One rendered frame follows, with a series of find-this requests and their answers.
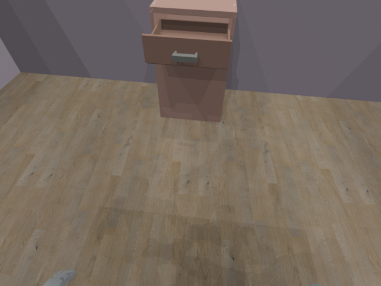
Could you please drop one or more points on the handle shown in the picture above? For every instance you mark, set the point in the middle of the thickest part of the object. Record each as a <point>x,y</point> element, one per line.
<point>188,58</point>

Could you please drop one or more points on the robot left hand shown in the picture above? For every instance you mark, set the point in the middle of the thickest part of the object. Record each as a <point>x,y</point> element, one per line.
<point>61,278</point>

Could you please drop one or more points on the drawer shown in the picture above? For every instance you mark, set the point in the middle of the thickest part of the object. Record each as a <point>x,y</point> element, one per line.
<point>211,40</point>

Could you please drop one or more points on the cabinet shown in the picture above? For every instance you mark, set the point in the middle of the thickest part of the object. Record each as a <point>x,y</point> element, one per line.
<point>192,93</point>

